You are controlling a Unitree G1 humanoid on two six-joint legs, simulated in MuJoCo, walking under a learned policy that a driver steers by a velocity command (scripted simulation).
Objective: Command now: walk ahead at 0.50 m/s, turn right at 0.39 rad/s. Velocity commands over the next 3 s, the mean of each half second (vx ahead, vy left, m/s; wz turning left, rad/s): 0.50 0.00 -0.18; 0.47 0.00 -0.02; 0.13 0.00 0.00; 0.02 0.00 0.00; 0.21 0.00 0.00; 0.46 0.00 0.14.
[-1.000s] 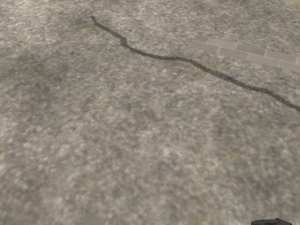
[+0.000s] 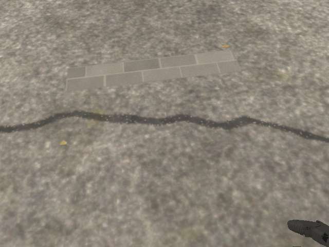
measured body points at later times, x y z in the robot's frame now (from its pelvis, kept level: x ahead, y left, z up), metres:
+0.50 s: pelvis +0.26 +0.05 +0.00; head +0.29 +0.06 +0.45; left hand +0.48 +0.28 -0.09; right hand +0.27 -0.21 -0.12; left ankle +0.23 +0.15 -0.74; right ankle +0.38 -0.13 -0.67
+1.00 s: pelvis +0.52 -0.01 +0.00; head +0.55 -0.02 +0.45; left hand +0.58 +0.25 -0.12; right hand +0.70 -0.27 -0.09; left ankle +0.66 +0.15 -0.68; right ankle +0.48 -0.11 -0.74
